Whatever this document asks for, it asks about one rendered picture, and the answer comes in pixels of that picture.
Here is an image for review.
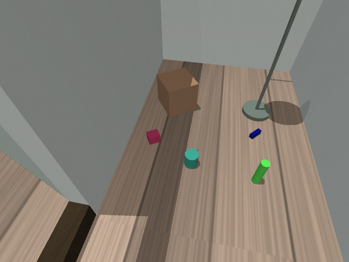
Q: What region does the floor lamp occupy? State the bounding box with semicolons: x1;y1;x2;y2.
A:
242;0;302;121

